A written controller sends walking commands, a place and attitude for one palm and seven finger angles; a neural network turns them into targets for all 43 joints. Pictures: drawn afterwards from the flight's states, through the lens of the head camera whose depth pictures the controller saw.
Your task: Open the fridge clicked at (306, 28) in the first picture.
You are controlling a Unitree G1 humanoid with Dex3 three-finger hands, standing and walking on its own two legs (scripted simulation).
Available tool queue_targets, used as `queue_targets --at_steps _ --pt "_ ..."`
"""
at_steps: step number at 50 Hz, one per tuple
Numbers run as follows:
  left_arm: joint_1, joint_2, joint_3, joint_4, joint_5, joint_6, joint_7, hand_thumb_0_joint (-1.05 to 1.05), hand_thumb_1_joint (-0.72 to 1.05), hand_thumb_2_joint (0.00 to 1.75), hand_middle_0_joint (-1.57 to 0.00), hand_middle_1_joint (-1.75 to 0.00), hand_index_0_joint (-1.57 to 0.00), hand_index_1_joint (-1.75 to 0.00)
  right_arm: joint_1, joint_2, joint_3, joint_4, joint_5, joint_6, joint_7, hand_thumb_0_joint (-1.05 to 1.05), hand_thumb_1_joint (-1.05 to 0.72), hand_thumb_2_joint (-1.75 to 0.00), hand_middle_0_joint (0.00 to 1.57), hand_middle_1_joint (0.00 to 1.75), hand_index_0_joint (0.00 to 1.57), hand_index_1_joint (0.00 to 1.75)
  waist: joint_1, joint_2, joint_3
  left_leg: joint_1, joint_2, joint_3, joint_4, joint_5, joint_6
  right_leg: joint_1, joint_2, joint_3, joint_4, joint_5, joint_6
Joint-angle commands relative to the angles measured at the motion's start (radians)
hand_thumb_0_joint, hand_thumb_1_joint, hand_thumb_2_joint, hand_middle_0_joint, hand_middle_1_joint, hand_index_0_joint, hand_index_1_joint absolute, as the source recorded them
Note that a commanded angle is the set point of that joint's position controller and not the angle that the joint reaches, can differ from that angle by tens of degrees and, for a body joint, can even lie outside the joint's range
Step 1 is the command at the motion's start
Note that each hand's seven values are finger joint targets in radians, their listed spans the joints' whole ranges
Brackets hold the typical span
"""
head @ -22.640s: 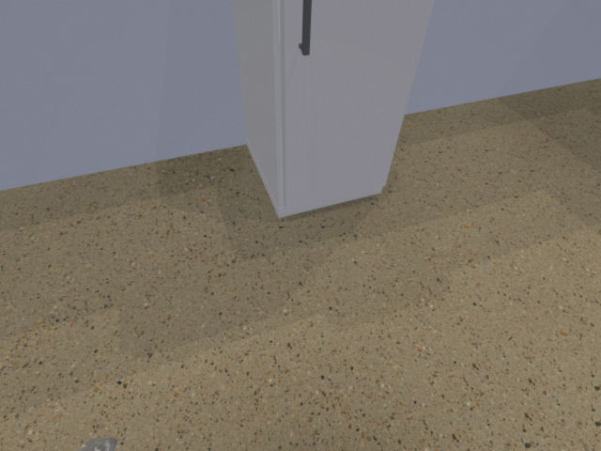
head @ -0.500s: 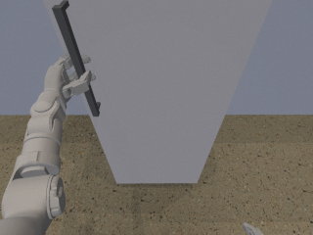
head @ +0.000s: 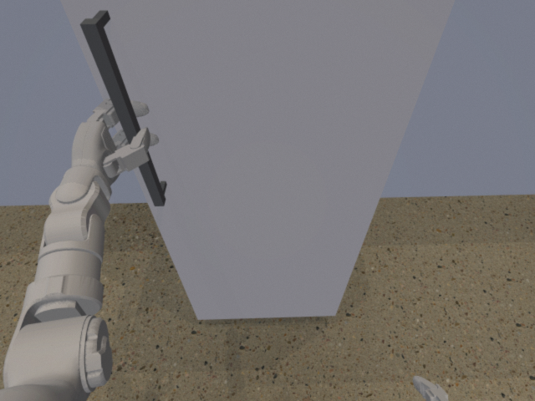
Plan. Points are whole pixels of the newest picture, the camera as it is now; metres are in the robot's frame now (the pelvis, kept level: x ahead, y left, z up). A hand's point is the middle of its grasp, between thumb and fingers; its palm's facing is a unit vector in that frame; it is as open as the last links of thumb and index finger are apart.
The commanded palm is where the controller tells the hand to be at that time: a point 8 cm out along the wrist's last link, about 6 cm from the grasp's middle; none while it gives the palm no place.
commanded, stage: grip the handle and tug to test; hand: left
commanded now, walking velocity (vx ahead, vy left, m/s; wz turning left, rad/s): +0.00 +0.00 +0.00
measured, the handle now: (136, 126) +0.49 +0.21 +0.17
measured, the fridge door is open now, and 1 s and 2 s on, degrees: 0 3 29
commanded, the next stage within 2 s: pull the door a little, standing still in 0.24 s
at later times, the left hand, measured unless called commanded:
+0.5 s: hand (140, 151) +0.42 +0.19 +0.18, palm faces +0.04 -1.00 +0.00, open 6.1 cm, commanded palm +0.38 +0.24 +0.17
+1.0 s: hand (141, 160) +0.41 +0.19 +0.17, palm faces +0.05 -0.98 -0.20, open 6.3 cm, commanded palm +0.37 +0.24 +0.16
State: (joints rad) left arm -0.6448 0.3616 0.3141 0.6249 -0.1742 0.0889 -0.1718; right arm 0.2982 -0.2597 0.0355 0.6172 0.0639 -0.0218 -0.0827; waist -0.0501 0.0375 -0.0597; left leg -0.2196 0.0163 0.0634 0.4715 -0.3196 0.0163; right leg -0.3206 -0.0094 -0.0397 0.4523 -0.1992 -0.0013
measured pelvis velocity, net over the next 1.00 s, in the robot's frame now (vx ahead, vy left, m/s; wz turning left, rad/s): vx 0.11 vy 0.01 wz -0.17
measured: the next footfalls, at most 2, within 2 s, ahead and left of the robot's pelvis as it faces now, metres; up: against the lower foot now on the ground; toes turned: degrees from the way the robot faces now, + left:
left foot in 1.14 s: +0.19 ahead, +0.14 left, +0.00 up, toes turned -5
right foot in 1.40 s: +0.22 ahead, -0.05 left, +0.00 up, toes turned +3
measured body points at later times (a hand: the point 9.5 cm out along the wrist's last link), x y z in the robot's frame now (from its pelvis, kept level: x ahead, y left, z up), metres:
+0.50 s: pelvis +0.04 +0.01 +0.00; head +0.04 +0.00 +0.45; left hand +0.41 +0.24 +0.18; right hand +0.18 -0.25 -0.09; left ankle -0.05 +0.11 -0.74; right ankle +0.02 -0.12 -0.74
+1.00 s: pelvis +0.11 +0.01 +0.02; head +0.12 -0.01 +0.47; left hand +0.40 +0.24 +0.19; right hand +0.25 -0.25 -0.07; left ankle -0.03 +0.13 -0.70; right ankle +0.03 -0.09 -0.72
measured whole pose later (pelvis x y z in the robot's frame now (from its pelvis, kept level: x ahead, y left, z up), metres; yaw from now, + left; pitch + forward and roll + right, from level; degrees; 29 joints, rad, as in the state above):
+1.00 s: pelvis +0.11 +0.01 +0.02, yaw -10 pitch +6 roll -1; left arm 0.22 0.30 0.35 -0.40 -0.21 0.22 -0.08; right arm 0.23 -0.24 0.03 0.51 0.03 -0.02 -0.04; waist 0.01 0.06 -0.11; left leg -0.15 0.00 0.02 0.60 -0.21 -0.01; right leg -0.21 -0.01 -0.07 0.42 -0.17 -0.03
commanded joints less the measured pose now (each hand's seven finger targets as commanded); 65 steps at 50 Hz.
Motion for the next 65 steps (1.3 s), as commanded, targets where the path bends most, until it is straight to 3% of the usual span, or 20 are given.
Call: queue_targets --at_steps 1,13,18,21,27,33,46,47,48,49,50,51,53,55,56,57,58,59,61,65 --pt "-0.265 0.255 0.085 -0.358 -0.028 -0.07 -0.037 0.0 0.9 0.9 -0.45 -1.4 -0.45 -1.4 -0.059 -0.133 -0.054 -0.152 -0.004 -0.04 -0.005 0.0 -0.9 -0.9 0.2 0.3 0.2 0.3 0.079 -0.012 -0.374 0.067 0.007 -0.046 -0.021 0.596 0.002 0.317 0.0 0.004 0.033 0.492 -0.037" --pt "0.035 0.231 0.12 -0.616 -0.052 0.029 -0.027 0.0 0.9 0.9 -0.45 -1.4 -0.45 -1.4 -0.11 -0.12 -0.059 -0.199 -0.001 -0.018 0.018 0.0 -0.9 -0.9 0.2 0.3 0.2 0.3 0.112 0.031 -0.366 0.1 0.016 -0.032 -0.023 0.758 -0.012 0.369 -0.001 -0.002 0.033 0.6 -0.036" --pt "0.023 0.222 0.109 -0.656 -0.043 0.069 -0.009 0.0 0.9 0.9 -0.45 -1.4 -0.45 -1.4 -0.117 -0.119 -0.06 -0.19 -0.005 -0.016 0.016 0.0 -0.9 -0.9 0.2 0.3 0.2 0.3 0.098 0.021 -0.339 0.121 0.017 -0.036 -0.018 0.771 -0.012 0.338 0.005 -0.006 0.024 0.598 -0.034" --pt "-0.15 0.175 0.048 -0.628 -0.035 0.084 0.001 0.0 0.9 0.9 -0.45 -1.4 -0.45 -1.4 -0.105 -0.117 -0.061 -0.163 -0.007 -0.019 0.003 0.0 -0.9 -0.9 0.2 0.3 0.2 0.3 0.059 0.03 -0.32 0.134 0.014 -0.043 -0.011 0.753 -0.008 0.291 0.007 -0.006 0.02 0.585 -0.031" --pt "-0.06 0.136 0.025 -0.685 -0.031 0.093 0.008 0.0 0.9 0.9 -0.45 -1.4 -0.45 -1.4 -0.119 -0.105 -0.058 -0.166 -0.012 -0.016 0.01 0.0 -0.9 -0.9 0.2 0.3 0.2 0.3 0.081 0.04 -0.367 0.167 0.013 -0.053 0.007 0.86 -0.019 0.322 0.002 -0.015 0.037 0.641 -0.034" --pt "0.163 0.126 0.052 -0.777 -0.049 0.079 -0.009 0.0 0.9 0.9 -0.45 -1.4 -0.45 -1.4 -0.171 -0.1 -0.048 -0.208 -0.012 -0.013 0.018 0.0 -0.9 -0.9 0.2 0.3 0.2 0.3 0.112 -0.018 -0.321 0.122 0.01 -0.049 -0.023 0.756 -0.012 0.352 0.002 -0.015 0.026 0.602 -0.037" --pt "0.895 0.067 0.118 -1.397 -0.107 0.119 0.017 0.0 0.9 0.9 -0.45 -1.4 -0.45 -1.4 -0.215 -0.067 -0.042 -0.281 -0.024 -0.034 0.057 0.0 -0.9 -0.9 0.2 0.3 0.2 0.3 0.15 0.054 -0.26 0.062 0.008 -0.051 0.013 0.848 -0.04 0.387 -0.004 -0.041 0.042 0.733 -0.042" --pt "0.93 0.095 0.159 -1.444 -0.114 0.112 0.027 0.0 0.9 0.9 -0.45 -1.4 -0.45 -1.4 -0.213 -0.071 -0.043 -0.28 -0.028 -0.043 0.056 0.0 -0.9 -0.9 0.2 0.3 0.2 0.3 0.153 0.036 -0.263 0.044 0.002 -0.053 0.022 0.812 -0.04 0.402 -0.006 -0.041 0.04 0.755 -0.045" --pt "0.369 0.487 0.33 -1.282 0.091 -0.027 0.191 0.0 0.9 0.9 -0.45 -1.4 -0.45 -1.4 -0.148 -0.135 -0.038 -0.247 -0.056 -0.047 0.027 0.0 -0.9 -0.9 0.2 0.3 0.2 0.3 0.054 0.011 -0.087 -0.144 -0.004 -0.075 0.154 0.692 -0.032 0.441 -0.069 0.047 0.042 0.914 -0.062" --pt "0.604 0.241 0.227 -1.116 0.071 -0.081 0.231 0.0 0.9 0.9 -0.45 -1.4 -0.45 -1.4 -0.156 -0.121 -0.063 -0.214 -0.056 -0.064 0.03 0.0 -0.9 -0.9 0.2 0.3 0.2 0.3 0.106 -0.138 -0.148 -0.442 -0.051 -0.088 0.351 0.446 -0.057 0.661 -0.16 0.045 0.109 1.082 -0.15" --pt "0.808 0.144 0.151 -1.061 0.071 -0.121 0.247 0.0 0.9 0.9 -0.45 -1.4 -0.45 -1.4 -0.169 -0.107 -0.079 -0.232 -0.048 -0.074 0.025 0.0 -0.9 -0.9 0.2 0.3 0.2 0.3 0.148 -0.241 -0.141 -0.62 -0.098 -0.12 0.505 0.021 -0.078 0.787 -0.27 0.093 0.135 1.172 -0.207" --pt "0.792 0.149 0.124 -1.114 0.083 -0.154 0.261 0.0 0.9 0.9 -0.45 -1.4 -0.45 -1.4 -0.185 -0.097 -0.079 -0.232 -0.05 -0.078 0.019 0.0 -0.9 -0.9 0.2 0.3 0.2 0.3 0.151 -0.235 -0.104 -0.691 -0.071 -0.187 0.586 -0.164 -0.033 0.743 -0.348 0.133 0.135 1.127 -0.203" --pt "0.698 0.146 0.103 -1.224 0.1 -0.197 0.279 0.0 0.9 0.9 -0.45 -1.4 -0.45 -1.4 -0.19 -0.083 -0.068 -0.213 -0.073 -0.068 0.011 0.0 -0.9 -0.9 0.2 0.3 0.2 0.3 0.122 -0.094 -0.102 -0.566 0.026 -0.24 0.432 -0.093 -0.002 0.583 -0.351 0.123 0.183 0.91 -0.166" --pt "0.671 0.082 0.035 -1.262 0.096 -0.218 0.286 0.0 0.9 0.9 -0.45 -1.4 -0.45 -1.4 -0.155 -0.064 -0.052 -0.193 -0.079 -0.027 -0.002 0.0 -0.9 -0.9 0.2 0.3 0.2 0.3 0.041 0.023 -0.198 -0.114 0.035 -0.14 0.007 0.311 -0.023 0.274 -0.212 -0.049 0.251 0.564 -0.061" --pt "0.674 0.073 0.015 -1.304 0.093 -0.231 0.296 0.0 0.9 0.9 -0.45 -1.4 -0.45 -1.4 -0.16 -0.082 -0.073 -0.19 -0.078 -0.015 -0.012 0.0 -0.9 -0.9 0.2 0.3 0.2 0.3 0.028 0.146 -0.289 0.202 0.03 -0.11 -0.056 0.703 -0.025 0.1 -0.083 -0.11 0.366 0.265 -0.012" --pt "0.636 0.07 -0.012 -1.362 0.085 -0.245 0.303 0.0 0.9 0.9 -0.45 -1.4 -0.45 -1.4 -0.179 -0.117 -0.097 -0.194 -0.08 -0.017 -0.005 0.0 -0.9 -0.9 0.2 0.3 0.2 0.3 0.031 0.307 -0.347 0.343 0.191 -0.322 -0.049 1.03 0.04 -0.025 0.032 -0.075 0.55 -0.217 0.009" --pt "0.699 0.036 -0.04 -1.281 0.098 -0.228 0.301 0.0 0.9 0.9 -0.45 -1.4 -0.45 -1.4 -0.172 -0.108 -0.1 -0.187 -0.08 -0.017 0.007 0.0 -0.9 -0.9 0.2 0.3 0.2 0.3 0.019 0.309 -0.259 0.313 0.228 -0.442 -0.059 1.19 0.085 -0.068 0.079 0.001 0.689 -0.402 0.013" --pt "0.723 0.035 -0.03 -1.307 0.12 -0.227 0.3 0.0 0.9 0.9 -0.45 -1.4 -0.45 -1.4 -0.177 -0.077 -0.095 -0.198 -0.093 -0.023 0.025 0.0 -0.9 -0.9 0.2 0.3 0.2 0.3 0.02 0.293 -0.191 0.336 0.256 -0.51 -0.027 1.332 0.096 -0.203 0.073 0.032 0.691 -0.447 0.015" --pt "0.711 0.05 -0.026 -1.351 0.141 -0.232 0.3 0.0 0.9 0.9 -0.45 -1.4 -0.45 -1.4 -0.181 -0.039 -0.079 -0.169 -0.09 -0.027 0.033 0.0 -0.9 -0.9 0.2 0.3 0.2 0.3 0.018 0.161 -0.184 0.412 0.239 -0.494 0.023 1.323 0.074 -0.272 0.047 0.044 0.559 -0.388 0.01" --pt "0.724 0.04 -0.041 -1.306 0.129 -0.201 0.294 0.0 0.9 0.9 -0.45 -1.4 -0.45 -1.4 -0.213 -0.016 -0.056 -0.159 -0.083 -0.034 0.02 0.0 -0.9 -0.9 0.2 0.3 0.2 0.3 0.027 0.109 -0.199 0.273 0.23 -0.435 -0.019 1.008 0.12 -0.106 0.031 0.069 0.273 -0.204 -0.001"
